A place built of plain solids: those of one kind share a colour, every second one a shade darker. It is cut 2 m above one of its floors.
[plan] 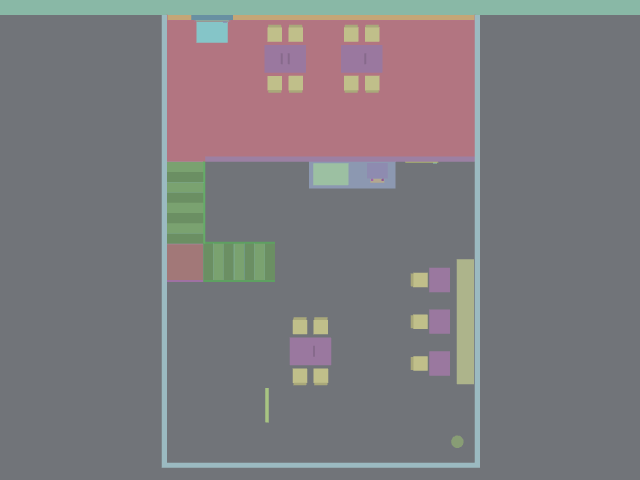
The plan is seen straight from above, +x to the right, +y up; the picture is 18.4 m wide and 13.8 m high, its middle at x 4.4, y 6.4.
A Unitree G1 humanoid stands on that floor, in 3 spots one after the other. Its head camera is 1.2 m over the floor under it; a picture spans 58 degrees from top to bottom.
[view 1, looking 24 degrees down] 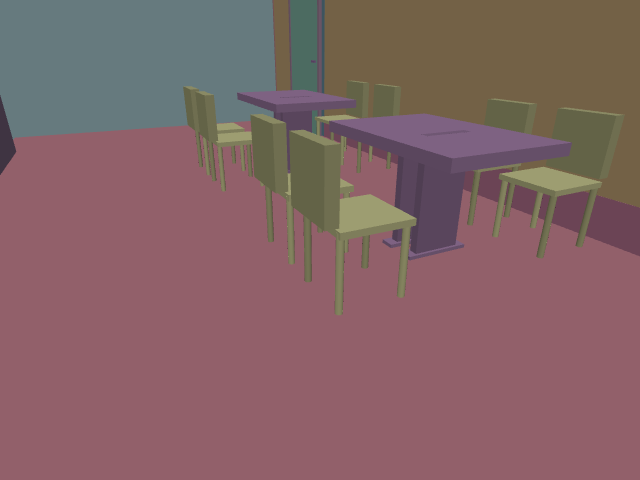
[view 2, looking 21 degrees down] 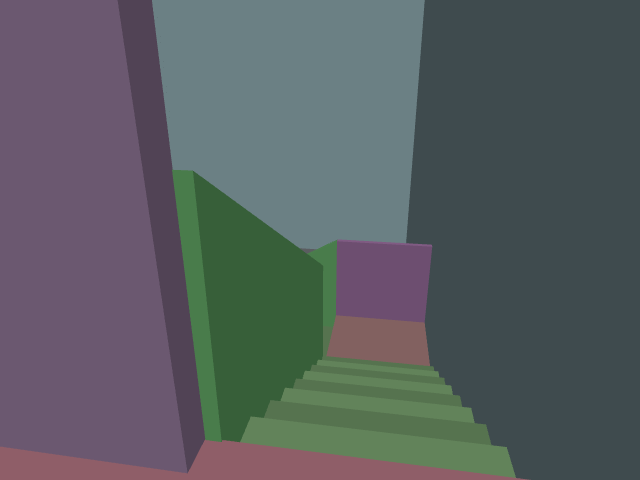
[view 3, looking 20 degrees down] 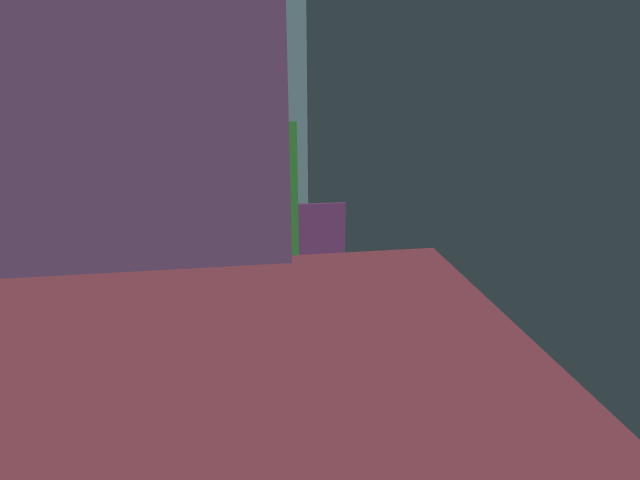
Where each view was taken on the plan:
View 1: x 7.65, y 9.85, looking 154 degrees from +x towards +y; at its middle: upper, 2.95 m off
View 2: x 0.52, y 9.75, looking -81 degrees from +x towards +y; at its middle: wall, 10.58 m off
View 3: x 1.30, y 11.62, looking -98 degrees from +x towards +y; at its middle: stair_guard_landing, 6.85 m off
